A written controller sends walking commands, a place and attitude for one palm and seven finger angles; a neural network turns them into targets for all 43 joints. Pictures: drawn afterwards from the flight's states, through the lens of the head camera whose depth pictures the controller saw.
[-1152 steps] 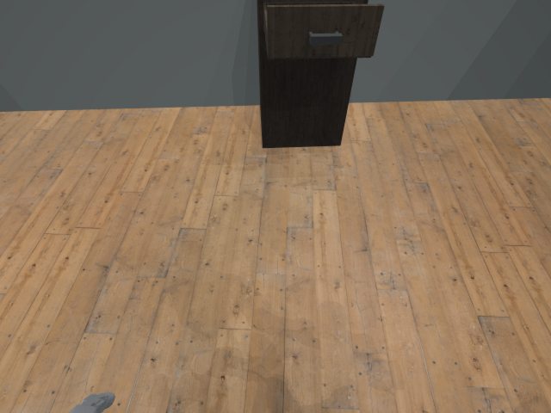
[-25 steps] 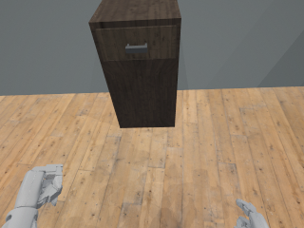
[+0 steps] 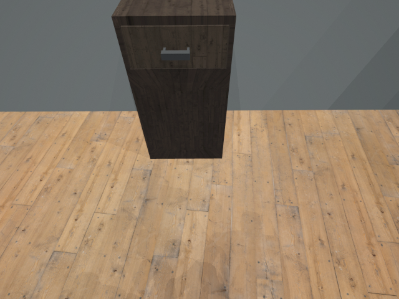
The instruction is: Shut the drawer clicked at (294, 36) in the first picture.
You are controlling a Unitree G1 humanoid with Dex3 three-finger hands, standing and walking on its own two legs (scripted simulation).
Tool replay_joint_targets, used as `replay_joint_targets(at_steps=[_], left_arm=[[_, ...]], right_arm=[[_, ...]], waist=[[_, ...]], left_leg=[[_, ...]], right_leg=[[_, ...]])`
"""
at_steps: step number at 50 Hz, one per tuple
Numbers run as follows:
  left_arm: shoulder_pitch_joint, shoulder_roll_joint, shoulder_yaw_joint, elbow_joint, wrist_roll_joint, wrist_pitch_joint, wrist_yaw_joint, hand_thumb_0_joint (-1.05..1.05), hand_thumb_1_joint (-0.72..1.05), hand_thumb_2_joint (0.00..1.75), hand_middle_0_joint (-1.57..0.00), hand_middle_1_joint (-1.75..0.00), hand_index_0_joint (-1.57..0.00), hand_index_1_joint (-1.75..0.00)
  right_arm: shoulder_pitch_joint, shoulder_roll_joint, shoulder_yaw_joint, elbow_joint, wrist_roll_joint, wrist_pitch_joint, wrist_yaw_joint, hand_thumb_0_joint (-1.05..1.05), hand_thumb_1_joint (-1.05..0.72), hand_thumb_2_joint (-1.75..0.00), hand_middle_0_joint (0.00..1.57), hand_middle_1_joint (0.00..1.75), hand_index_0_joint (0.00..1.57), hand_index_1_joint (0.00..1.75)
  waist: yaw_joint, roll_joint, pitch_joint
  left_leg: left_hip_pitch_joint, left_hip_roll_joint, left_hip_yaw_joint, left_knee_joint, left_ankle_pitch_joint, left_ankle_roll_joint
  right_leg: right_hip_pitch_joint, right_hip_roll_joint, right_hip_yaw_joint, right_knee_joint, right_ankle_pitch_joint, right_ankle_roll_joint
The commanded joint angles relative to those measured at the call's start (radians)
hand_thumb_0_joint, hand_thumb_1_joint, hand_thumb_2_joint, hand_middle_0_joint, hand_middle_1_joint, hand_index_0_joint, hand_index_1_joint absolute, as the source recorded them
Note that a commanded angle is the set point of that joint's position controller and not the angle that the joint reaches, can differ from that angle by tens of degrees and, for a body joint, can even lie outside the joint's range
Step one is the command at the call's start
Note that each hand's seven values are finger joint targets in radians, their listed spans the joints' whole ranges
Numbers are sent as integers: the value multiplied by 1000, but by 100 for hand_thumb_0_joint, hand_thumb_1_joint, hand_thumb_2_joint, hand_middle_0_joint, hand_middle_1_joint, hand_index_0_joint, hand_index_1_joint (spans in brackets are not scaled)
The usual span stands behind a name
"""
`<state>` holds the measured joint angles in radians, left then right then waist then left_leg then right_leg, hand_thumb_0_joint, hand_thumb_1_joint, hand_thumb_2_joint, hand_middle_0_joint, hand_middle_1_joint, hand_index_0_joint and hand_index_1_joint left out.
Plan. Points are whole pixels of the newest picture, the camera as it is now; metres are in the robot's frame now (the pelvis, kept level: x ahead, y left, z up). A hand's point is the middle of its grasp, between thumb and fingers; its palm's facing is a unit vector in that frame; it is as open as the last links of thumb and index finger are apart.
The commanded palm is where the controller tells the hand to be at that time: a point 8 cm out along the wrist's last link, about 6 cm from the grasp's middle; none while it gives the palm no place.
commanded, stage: let the arm hang, fingers relaxed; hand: left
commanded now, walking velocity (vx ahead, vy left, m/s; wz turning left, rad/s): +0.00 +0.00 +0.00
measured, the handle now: (176, 52) +1.00 +0.15 -0.02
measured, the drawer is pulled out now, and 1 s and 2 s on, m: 0.00 0.00 0.00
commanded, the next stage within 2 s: look to check the result in 0.50 s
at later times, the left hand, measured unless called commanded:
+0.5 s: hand out of the picture +0.08 +0.19 -0.16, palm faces -0.03 -0.97 -0.25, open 7.3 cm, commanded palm none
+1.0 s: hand out of the picture +0.10 +0.21 -0.15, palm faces -0.02 -0.95 -0.33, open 7.3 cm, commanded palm none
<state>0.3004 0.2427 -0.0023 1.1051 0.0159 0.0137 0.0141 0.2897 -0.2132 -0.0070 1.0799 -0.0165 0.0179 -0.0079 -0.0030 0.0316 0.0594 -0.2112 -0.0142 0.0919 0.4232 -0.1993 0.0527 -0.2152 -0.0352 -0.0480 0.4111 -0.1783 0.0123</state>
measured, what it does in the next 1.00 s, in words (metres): stands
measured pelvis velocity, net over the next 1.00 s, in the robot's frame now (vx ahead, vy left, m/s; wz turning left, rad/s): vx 0.03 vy -0.03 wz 0.00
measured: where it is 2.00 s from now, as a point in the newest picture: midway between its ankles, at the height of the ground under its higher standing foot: outside the picture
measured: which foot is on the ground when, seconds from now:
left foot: down 0.00-1.00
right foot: down 0.00-1.00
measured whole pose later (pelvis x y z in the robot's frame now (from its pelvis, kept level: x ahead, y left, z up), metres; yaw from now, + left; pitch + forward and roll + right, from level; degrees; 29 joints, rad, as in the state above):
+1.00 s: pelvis +0.03 -0.03 +0.01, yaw +0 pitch -1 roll +0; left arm 0.11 0.29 0.01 1.15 0.01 -0.02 0.01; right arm 0.12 -0.31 -0.02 1.13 -0.02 -0.01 -0.01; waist -0.01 0.03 0.05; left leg -0.11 0.01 0.08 0.31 -0.18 0.01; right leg -0.12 0.00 -0.06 0.32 -0.18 -0.02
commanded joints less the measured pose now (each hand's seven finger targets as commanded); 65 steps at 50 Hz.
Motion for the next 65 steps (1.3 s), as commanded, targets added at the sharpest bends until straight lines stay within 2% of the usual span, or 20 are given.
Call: replay_joint_targets(at_steps=[1, 3, 5, 12, 13, 14, 22, 23, 32, 38, 41, 43, 46, 52, 60, 65], left_arm=[[-34, 124, 27, -30, -2, -26, 9, 0, 90, 90, -20, -30, -20, -30], [-35, 128, 30, -22, -1, -26, 10, 0, 90, 90, -20, -30, -20, -30], [-45, 126, 31, -14, -1, -28, 10, 0, 90, 90, -20, -30, -20, -30], [-87, 124, 36, -12, -2, -31, 11, 0, 90, 90, -20, -30, -20, -30], [-83, 129, 38, -13, 0, -33, 12, 0, 90, 90, -20, -30, -20, -30], [-96, 128, 38, -12, -1, -32, 11, 0, 90, 90, -20, -30, -20, -30], [-131, 145, 44, -14, -3, -40, 9, 0, 90, 90, -20, -30, -20, -30], [-130, 151, 45, -15, -1, -42, 9, 0, 90, 90, -20, -30, -20, -30], [-167, 180, 51, -11, -4, -49, 8, 0, 90, 90, -20, -30, -20, -30], [-181, 207, 52, -11, -3, -53, 7, 0, 90, 90, -20, -30, -20, -30], [-198, 218, 52, -11, -4, -52, 5, 0, 90, 90, -20, -30, -20, -30], [-199, 230, 53, -11, -3, -55, 5, 0, 90, 90, -20, -30, -20, -30], [-213, 237, 52, -11, -5, -55, 4, 0, 90, 90, -20, -30, -20, -30], [-230, 256, 53, -15, -4, -57, 2, 0, 90, 90, -20, -30, -20, -30], [-244, 269, 54, -19, -5, -59, 3, 0, 90, 90, -20, -30, -20, -30], [-248, 273, 54, -22, -6, -59, 3, 0, 90, 90, -20, -30, -20, -30]], right_arm=[[18, -137, -29, -22, 3, -24, -13, 0, -90, -90, 20, 30, 20, 30], [16, -138, -30, -12, 4, -26, -12, 0, -90, -90, 20, 30, 20, 30], [9, -130, -28, -3, 2, -29, -12, 0, -90, -90, 20, 30, 20, 30], [-22, -128, -28, 15, 0, -34, -14, 0, -90, -90, 20, 30, 20, 30], [-21, -133, -29, 13, 2, -35, -13, 0, -90, -90, 20, 30, 20, 30], [-31, -127, -28, 17, 1, -35, -14, 0, -90, -90, 20, 30, 20, 30], [-67, -150, -31, 20, 0, -39, -15, 0, -90, -90, 20, 30, 20, 30], [-70, -157, -34, 15, 2, -39, -15, 0, -90, -90, 20, 30, 20, 30], [-105, -193, -35, 17, 1, -43, -18, 0, -90, -90, 20, 30, 20, 30], [-127, -222, -40, 13, 3, -40, -17, 0, -90, -90, 20, 30, 20, 30], [-143, -232, -39, 14, 2, -38, -15, 0, -90, -90, 20, 30, 20, 30], [-147, -242, -40, 10, 3, -37, -13, 0, -90, -90, 20, 30, 20, 30], [-163, -256, -40, 10, 1, -38, -13, 0, -90, -90, 20, 30, 20, 30], [-182, -275, -39, 7, 2, -41, -12, 0, -90, -90, 20, 30, 20, 30], [-194, -291, -39, 2, 1, -42, -11, 0, -90, -90, 20, 30, 20, 30], [-196, -297, -37, 2, 1, -44, -12, 0, -90, -90, 20, 30, 20, 30]], waist=[[-6, -43, 11], [-2, -32, 10], [-3, -52, 2], [-4, -26, 4], [-2, -21, -14], [-2, -21, 3], [-5, -18, -29], [-5, -30, -42], [-9, -18, -81], [-12, -36, -88], [-13, -36, -64], [-13, -47, -79], [-14, -35, -72], [-14, -31, -99], [-14, -43, -103], [-13, -21, -107]], left_leg=[[-10, 143, -165, -161, -111, -2], [-15, 142, -167, -163, -102, 0], [1, 138, -160, -161, -73, -2], [23, 138, -151, -162, 4, -8], [25, 140, -152, -157, 17, -7], [20, 138, -149, -161, 23, -10], [59, 138, -141, -154, 78, -16], [70, 137, -139, -145, 95, -15], [111, 146, -133, -143, 173, -22], [128, 147, -132, -141, 168, -24], [120, 147, -133, -154, 138, -27], [128, 147, -132, -149, 148, -27], [131, 149, -132, -156, 143, -28], [144, 153, -133, -158, 171, -32], [155, 156, -134, -162, 199, -33], [159, 159, -132, -165, 226, -35]], right_leg=[[-25, -64, 90, -88, -80, -52], [-15, -64, 90, -86, -72, -50], [-10, -68, 90, -88, -59, -49], [-3, -70, 95, -90, -16, -46], [12, -72, 93, -92, -10, -45], [8, -72, 92, -91, -5, -44], [31, -80, 99, -111, 32, -48], [36, -79, 102, -112, 49, -48], [77, -91, 99, -116, 145, -53], [81, -93, 106, -134, 157, -54], [74, -95, 107, -150, 131, -52], [83, -96, 110, -153, 150, -52], [81, -99, 112, -160, 146, -53], [106, -101, 113, -159, 182, -51], [118, -103, 111, -162, 218, -49], [131, -105, 107, -157, 242, -51]])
